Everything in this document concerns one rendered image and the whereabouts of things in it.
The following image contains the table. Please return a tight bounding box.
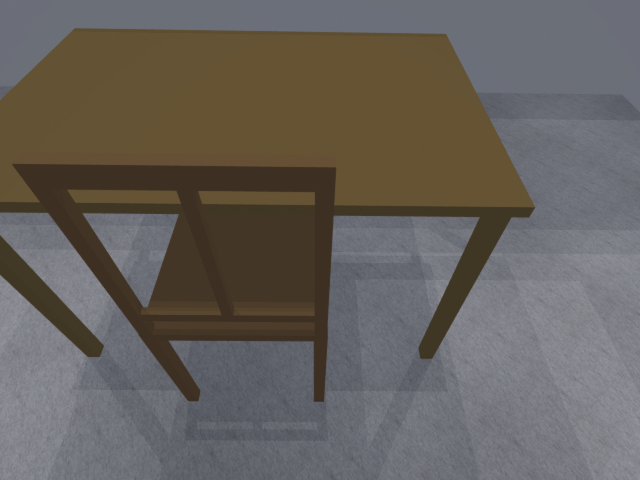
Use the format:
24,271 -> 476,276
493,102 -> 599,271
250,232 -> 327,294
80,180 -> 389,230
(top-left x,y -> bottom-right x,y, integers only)
0,28 -> 535,359

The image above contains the chair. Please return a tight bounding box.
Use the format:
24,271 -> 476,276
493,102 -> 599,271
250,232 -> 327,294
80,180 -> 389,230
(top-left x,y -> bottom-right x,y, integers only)
12,152 -> 336,402

